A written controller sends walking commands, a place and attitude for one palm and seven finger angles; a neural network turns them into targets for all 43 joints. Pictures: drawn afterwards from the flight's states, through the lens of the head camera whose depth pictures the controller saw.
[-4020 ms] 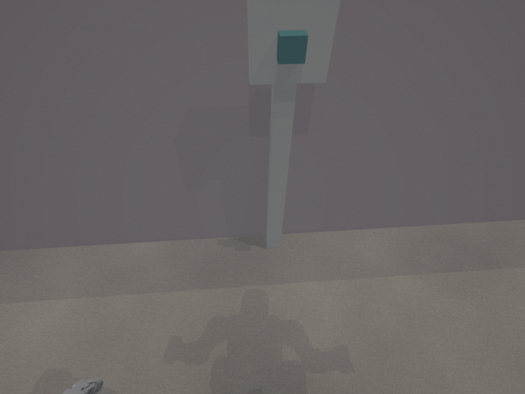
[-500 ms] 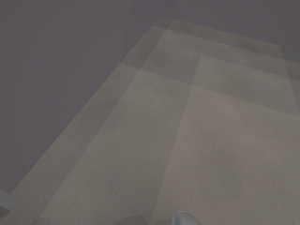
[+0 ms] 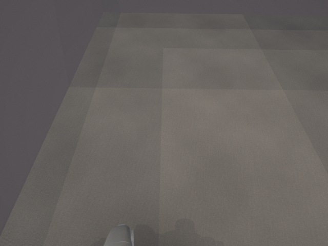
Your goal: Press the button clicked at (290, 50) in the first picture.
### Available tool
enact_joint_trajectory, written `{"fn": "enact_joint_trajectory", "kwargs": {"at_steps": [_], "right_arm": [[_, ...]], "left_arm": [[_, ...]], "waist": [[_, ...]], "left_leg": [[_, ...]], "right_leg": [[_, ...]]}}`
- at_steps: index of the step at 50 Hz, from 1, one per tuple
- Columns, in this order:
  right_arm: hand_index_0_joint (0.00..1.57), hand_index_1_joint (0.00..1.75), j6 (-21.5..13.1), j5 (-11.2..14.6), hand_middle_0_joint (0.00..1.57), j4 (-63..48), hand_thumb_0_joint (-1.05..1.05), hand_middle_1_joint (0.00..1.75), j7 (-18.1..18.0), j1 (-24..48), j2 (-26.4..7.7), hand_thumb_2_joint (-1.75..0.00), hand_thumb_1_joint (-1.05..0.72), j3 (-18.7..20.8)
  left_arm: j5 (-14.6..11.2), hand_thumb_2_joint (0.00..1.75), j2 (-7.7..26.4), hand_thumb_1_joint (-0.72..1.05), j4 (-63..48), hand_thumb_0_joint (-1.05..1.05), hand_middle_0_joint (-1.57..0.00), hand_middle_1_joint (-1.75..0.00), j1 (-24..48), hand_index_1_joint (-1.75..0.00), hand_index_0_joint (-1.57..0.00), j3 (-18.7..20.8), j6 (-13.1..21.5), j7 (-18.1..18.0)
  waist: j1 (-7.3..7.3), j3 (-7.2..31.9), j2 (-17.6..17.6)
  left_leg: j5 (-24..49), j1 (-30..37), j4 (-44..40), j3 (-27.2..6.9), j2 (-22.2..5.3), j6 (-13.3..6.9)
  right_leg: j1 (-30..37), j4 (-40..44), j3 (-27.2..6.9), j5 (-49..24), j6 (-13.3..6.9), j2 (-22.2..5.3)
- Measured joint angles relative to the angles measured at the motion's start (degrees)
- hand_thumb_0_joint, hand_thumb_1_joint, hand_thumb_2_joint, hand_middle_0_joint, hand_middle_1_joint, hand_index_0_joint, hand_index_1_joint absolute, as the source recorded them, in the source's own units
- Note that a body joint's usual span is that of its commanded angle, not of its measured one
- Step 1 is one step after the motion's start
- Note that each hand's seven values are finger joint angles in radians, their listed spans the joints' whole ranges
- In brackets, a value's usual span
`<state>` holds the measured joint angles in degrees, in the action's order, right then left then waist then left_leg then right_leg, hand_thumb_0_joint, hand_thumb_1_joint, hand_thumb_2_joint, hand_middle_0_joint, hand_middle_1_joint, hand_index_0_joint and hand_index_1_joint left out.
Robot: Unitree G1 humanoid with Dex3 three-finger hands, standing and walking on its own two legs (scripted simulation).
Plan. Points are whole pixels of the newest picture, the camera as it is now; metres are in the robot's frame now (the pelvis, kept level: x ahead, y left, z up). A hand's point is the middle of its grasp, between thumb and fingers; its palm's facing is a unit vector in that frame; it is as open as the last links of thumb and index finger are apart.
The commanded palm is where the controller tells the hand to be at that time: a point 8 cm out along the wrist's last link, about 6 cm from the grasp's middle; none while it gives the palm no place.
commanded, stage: turn to face it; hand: left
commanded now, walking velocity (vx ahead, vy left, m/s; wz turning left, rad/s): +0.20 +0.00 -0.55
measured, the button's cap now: out of the picture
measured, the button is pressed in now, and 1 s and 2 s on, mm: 0 0 0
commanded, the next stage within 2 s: none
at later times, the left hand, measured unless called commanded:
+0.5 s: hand out of the picture +0.14 +0.26 -0.18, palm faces +0.12 -0.98 -0.17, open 7.4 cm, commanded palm none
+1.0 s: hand out of the picture +0.13 +0.24 -0.14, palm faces +0.37 -0.88 -0.29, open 7.4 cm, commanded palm none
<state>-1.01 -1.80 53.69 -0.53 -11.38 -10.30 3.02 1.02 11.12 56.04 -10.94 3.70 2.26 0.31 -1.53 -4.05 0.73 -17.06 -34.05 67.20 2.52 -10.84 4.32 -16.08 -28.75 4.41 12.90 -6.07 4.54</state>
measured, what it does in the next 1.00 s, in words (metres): walks ahead, turning left: left foot, then right foot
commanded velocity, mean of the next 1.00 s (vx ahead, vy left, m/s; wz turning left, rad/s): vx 0.00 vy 0.00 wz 0.56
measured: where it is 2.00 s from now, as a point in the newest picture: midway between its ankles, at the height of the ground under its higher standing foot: outside the picture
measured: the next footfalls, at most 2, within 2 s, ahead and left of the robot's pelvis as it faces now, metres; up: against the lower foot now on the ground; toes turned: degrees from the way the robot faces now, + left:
left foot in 0.26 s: +0.21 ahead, +0.15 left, +0.00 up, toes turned +5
right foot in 0.84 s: +0.16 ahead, -0.08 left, +0.00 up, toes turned +14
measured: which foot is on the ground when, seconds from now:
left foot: up 0.00-0.24, down 0.26-0.82, up 0.84-1.00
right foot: down 0.00-0.28, up 0.30-0.82, down 0.84-1.00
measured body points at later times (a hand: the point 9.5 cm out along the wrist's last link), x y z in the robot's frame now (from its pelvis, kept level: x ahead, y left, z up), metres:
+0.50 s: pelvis +0.12 +0.08 +0.01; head +0.14 +0.11 +0.45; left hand +0.13 +0.31 -0.16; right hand +0.20 -0.16 -0.13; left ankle +0.17 +0.15 -0.73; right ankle +0.09 -0.08 -0.66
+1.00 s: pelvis +0.10 +0.02 +0.01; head +0.13 +0.00 +0.46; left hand +0.11 +0.29 -0.11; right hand +0.23 -0.22 -0.15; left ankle +0.08 +0.15 -0.65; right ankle +0.12 -0.09 -0.73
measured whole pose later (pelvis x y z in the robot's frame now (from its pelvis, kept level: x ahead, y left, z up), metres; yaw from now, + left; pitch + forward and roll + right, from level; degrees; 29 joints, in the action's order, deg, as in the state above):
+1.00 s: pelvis +0.10 +0.02 +0.01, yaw +22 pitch -1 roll +2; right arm 4.7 -1.6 53.5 1.5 -15.3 -14.4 6.2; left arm 0.9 10.7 51.6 -10.7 2.8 -1.3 -1.9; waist -2.7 -1.9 1.8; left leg -20.3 -32.4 63.8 0.3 0.6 3.8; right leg -9.9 -27.1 6.2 16.5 0.1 -4.3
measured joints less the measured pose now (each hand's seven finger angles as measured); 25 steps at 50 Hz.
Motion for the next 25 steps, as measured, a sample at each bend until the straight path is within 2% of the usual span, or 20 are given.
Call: {"fn": "enact_joint_trajectory", "kwargs": {"at_steps": [6, 9, 12, 13, 15, 16, 18, 20, 25], "right_arm": [[0.2, 0.3, 0.2, 0.1, 0.2, -2.4, 0.0, 0.3, 0.8, 6.1, -0.6, -0.9, -0.91, -0.2], [0.2, 0.3, 0.0, 0.4, 0.2, -1.9, 0.0, 0.3, 0.9, 7.3, -0.6, -0.9, -0.91, -0.6], [0.2, 0.3, -0.3, 0.7, 0.2, -0.3, 0.0, 0.3, 0.8, 6.8, -0.1, -0.9, -0.91, -1.2], [0.2, 0.3, -0.6, 0.6, 0.2, 0.3, 0.0, 0.3, 0.7, 6.3, 0.0, -0.9, -0.91, -1.5], [0.2, 0.3, -1.0, 0.4, 0.2, 1.5, 0.0, 0.3, 0.6, 5.6, 1.1, -0.9, -0.91, -2.0], [0.2, 0.3, -0.9, 0.5, 0.2, 2.0, 0.0, 0.3, 0.6, 5.2, 1.6, -0.9, -0.91, -2.5], [0.2, 0.3, -0.2, 0.6, 0.2, 2.7, 0.0, 0.3, 0.3, 4.2, 2.2, -0.9, -0.91, -3.0], [0.2, 0.3, 0.5, 0.6, 0.2, 3.1, 0.0, 0.3, 0.0, 2.8, 2.7, -0.9, -0.91, -2.8], [0.2, 0.3, 1.5, 0.6, 0.2, 2.6, -0.02, 0.3, -0.2, 0.3, 0.7, -0.9, -0.94, -0.8]], "left_arm": [[0.1, 0.9, -1.1, 0.9, 1.0, 0.01, -0.2, -0.3, -4.8, -0.3, -0.2, -0.3, 0.4, -0.1], [0.1, 0.9, -1.3, 0.9, 1.8, 0.01, -0.2, -0.3, -6.3, -0.3, -0.2, -0.7, 0.5, -0.8], [0.0, 0.9, -1.3, 0.9, 3.2, 0.01, -0.2, -0.3, -7.5, -0.3, -0.2, -1.1, 0.4, -1.6], [-0.1, 0.9, -1.3, 0.9, 3.6, 0.01, -0.2, -0.3, -8.0, -0.3, -0.2, -1.2, 0.3, -1.8], [-0.5, 0.9, -0.7, 0.9, 4.6, 0.01, -0.2, -0.3, -7.8, -0.3, -0.2, -1.3, -0.3, -2.1], [-0.6, 0.9, -0.6, 0.9, 4.9, 0.01, -0.2, -0.3, -7.5, -0.3, -0.2, -1.4, -0.7, -2.4], [-0.6, 0.9, -0.7, 0.9, 5.5, 0.01, -0.2, -0.3, -6.9, -0.3, -0.2, -1.4, -1.7, -2.5], [-0.4, 0.9, -0.9, 0.91, 5.5, 0.01, -0.19, -0.3, -5.8, -0.3, -0.2, -1.1, -2.5, -2.2], [0.0, 0.9, -0.8, 0.91, 3.1, 0.01, -0.19, -0.3, -2.9, -0.3, -0.2, 0.1, -3.6, -1.7]], "waist": [[2.82, 2.0, 0.4], [3.72, 2.1, 0.4], [4.23, 2.3, 0.0], [4.27, 2.5, -0.2], [4.37, 2.0, -2.3], [4.64, 1.6, -3.1], [4.49, 1.3, -3.2], [3.83, 1.1, -2.8], [1.95, 1.3, -2.1]], "left_leg": [[3.7, -1.4, -11.8, -0.7, 1.8, 0.7], [3.8, 1.9, -19.1, 0.1, 3.5, -0.1], [6.1, 8.2, -28.8, 1.2, 5.9, -1.2], [9.3, 11.0, -32.8, 1.4, 6.7, -2.0], [5.9, 13.0, -33.4, 2.2, 8.7, -5.9], [4.7, 13.5, -32.9, 2.6, 9.3, -7.0], [4.1, 14.7, -33.7, 2.8, 9.8, -8.1], [5.1, 15.6, -35.6, 2.3, 10.4, -8.4], [7.9, 15.8, -40.0, 0.5, 12.0, -9.2]], "right_leg": [[4.2, 3.0, -3.4, 1.4, 1.4, 0.1], [6.7, 3.7, -3.7, 2.9, 2.4, -0.2], [9.3, 3.1, -3.1, 5.6, 3.8, -0.7], [9.8, 1.8, -2.8, 7.0, 4.4, -0.9], [7.8, -6.1, -2.3, 10.6, 5.4, -2.8], [5.9, -11.9, -2.5, 13.8, 6.2, -3.5], [1.8, -21.9, -2.4, 17.7, 7.3, -4.4], [-1.8, -27.3, -2.0, 17.3, 8.0, -5.7], [-8.2, -29.9, -3.1, 11.9, 9.1, -8.2]]}}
